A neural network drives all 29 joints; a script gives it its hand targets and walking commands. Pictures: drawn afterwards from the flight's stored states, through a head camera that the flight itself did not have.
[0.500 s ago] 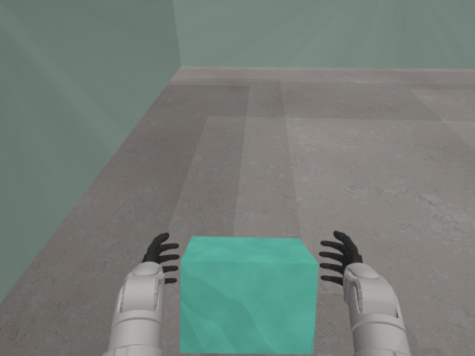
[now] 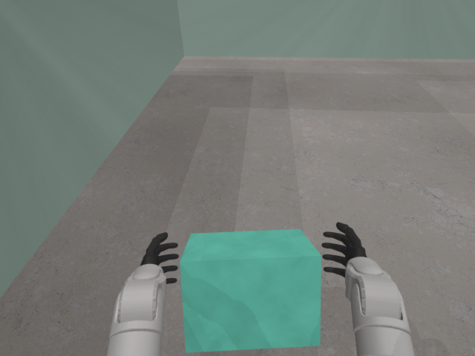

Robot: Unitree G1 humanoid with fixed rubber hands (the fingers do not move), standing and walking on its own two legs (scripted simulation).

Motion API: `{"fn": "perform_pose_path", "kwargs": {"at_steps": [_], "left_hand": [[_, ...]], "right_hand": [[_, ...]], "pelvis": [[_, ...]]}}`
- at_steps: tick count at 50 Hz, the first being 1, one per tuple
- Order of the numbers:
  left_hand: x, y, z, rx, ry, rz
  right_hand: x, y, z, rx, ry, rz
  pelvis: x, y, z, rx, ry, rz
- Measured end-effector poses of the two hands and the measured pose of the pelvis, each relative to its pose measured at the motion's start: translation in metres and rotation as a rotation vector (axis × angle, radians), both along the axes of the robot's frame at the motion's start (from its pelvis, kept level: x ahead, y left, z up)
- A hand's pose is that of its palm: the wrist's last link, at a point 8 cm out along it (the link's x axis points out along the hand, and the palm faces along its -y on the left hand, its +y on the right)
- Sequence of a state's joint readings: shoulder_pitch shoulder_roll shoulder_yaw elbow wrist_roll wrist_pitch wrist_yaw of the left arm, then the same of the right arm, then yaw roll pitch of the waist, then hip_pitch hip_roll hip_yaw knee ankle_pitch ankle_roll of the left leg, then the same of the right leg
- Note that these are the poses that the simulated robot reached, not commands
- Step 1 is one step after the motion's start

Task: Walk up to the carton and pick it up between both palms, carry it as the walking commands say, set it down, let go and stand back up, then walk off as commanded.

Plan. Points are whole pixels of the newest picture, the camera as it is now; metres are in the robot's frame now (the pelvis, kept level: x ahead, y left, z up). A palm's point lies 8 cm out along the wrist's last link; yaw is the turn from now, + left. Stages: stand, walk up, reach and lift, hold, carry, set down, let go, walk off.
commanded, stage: carry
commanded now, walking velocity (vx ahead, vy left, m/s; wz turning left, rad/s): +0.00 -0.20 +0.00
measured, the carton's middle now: (249, 284) +0.34 +0.00 -0.10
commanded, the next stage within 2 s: none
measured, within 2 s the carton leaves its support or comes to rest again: neither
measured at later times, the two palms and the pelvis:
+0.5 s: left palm (199, 283) +0.24 +0.08 +0.08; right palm (419, 277) +0.24 -0.25 +0.08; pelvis -0.04 -0.07 -0.01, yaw +1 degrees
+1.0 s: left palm (310, 337) +0.15 -0.06 +0.10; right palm out of the picture +0.16 -0.40 +0.08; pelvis -0.10 -0.22 -0.01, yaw +2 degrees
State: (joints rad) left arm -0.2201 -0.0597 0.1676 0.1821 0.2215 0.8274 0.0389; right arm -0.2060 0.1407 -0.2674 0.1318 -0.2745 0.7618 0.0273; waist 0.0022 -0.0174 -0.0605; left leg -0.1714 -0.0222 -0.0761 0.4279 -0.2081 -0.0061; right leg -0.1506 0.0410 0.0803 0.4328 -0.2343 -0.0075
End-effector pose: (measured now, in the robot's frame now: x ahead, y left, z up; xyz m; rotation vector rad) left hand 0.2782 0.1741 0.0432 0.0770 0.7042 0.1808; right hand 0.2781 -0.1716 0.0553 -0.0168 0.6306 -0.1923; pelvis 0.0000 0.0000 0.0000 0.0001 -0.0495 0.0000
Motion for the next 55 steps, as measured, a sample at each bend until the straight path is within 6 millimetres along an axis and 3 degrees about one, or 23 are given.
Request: {"fn": "perform_pose_path", "kwargs": {"at_steps": [6, 10, 16, 22, 28, 31, 35, 43, 49, 55], "left_hand": [[0.008, -0.012, 0.021, 0.029, -0.059, 0.086], [0.008, -0.042, 0.029, -0.01, -0.065, 0.089], [-0.01, -0.089, 0.038, -0.019, -0.052, 0.052], [-0.032, -0.093, 0.043, -0.002, -0.018, 0.101], [-0.053, -0.087, 0.031, -0.011, -0.002, 0.162], [-0.065, -0.096, 0.029, -0.014, 0.021, 0.174], [-0.072, -0.126, 0.034, -0.015, 0.009, 0.161], [-0.096, -0.206, 0.051, 0.033, -0.043, 0.106], [-0.125, -0.233, 0.058, 0.051, -0.04, 0.142], [-0.155, -0.252, 0.045, 0.029, -0.019, 0.208]], "right_hand": [[-0.005, -0.006, 0.013, 0.036, -0.044, -0.038], [-0.014, -0.032, 0.024, 0.035, -0.049, -0.117], [-0.033, -0.075, 0.032, 0.006, -0.044, -0.228], [-0.04, -0.08, 0.032, 0.031, -0.004, -0.179], [-0.047, -0.076, 0.025, 0.038, 0.014, -0.11], [-0.057, -0.085, 0.025, 0.049, 0.039, -0.094], [-0.072, -0.114, 0.027, 0.045, 0.034, -0.119], [-0.103, -0.193, 0.024, 0.056, -0.007, -0.168], [-0.117, -0.22, 0.026, 0.087, -0.003, -0.115], [-0.128, -0.239, 0.021, 0.064, 0.018, -0.049]], "pelvis": [[-0.014, -0.008, -0.005, -0.014, 0.095, -0.028], [-0.018, -0.023, -0.006, -0.022, 0.14, -0.051], [-0.023, -0.051, -0.009, -0.023, 0.144, -0.039], [-0.031, -0.07, -0.01, -0.015, 0.137, -0.002], [-0.042, -0.082, -0.019, -0.021, 0.134, 0.025], [-0.05, -0.094, -0.015, -0.021, 0.139, 0.01], [-0.062, -0.117, -0.013, -0.021, 0.143, -0.016], [-0.082, -0.181, -0.017, 0.003, 0.111, -0.016], [-0.101, -0.219, -0.013, 0.038, 0.102, 0.026], [-0.122, -0.256, -0.018, 0.032, 0.118, 0.081]]}}
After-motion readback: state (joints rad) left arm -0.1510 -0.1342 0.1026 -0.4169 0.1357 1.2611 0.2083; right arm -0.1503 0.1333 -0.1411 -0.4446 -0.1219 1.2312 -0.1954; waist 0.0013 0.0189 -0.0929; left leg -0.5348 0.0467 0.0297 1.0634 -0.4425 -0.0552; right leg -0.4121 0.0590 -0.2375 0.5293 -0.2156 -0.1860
